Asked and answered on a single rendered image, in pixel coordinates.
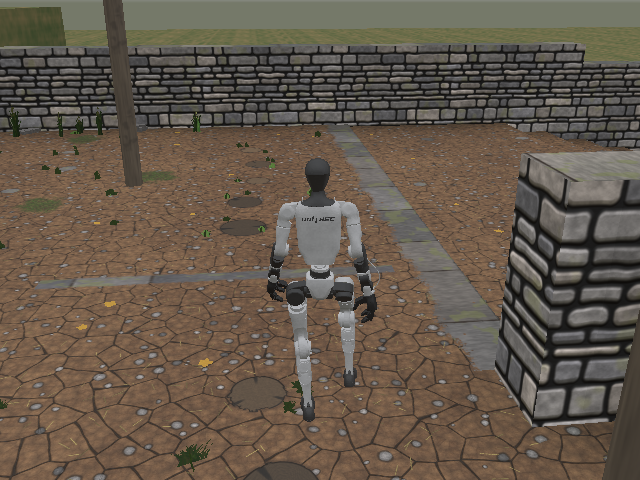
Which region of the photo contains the robot right hand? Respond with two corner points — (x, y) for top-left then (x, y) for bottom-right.
(353, 294), (377, 323)

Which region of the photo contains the robot right thigh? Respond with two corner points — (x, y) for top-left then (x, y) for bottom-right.
(333, 277), (354, 328)

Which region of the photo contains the robot left forearm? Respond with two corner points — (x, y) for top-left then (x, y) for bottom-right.
(268, 242), (285, 283)

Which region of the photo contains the right robot shin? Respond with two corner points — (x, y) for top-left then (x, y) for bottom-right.
(341, 311), (355, 375)

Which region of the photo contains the robot right forearm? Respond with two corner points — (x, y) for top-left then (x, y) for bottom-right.
(353, 243), (375, 296)

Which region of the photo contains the left robot upper arm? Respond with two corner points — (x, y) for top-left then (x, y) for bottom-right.
(274, 202), (298, 257)

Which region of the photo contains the right robot upper arm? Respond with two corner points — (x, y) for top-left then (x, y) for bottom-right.
(339, 201), (363, 259)

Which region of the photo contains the robot left hand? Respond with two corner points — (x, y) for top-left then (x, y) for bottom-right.
(267, 279), (288, 302)

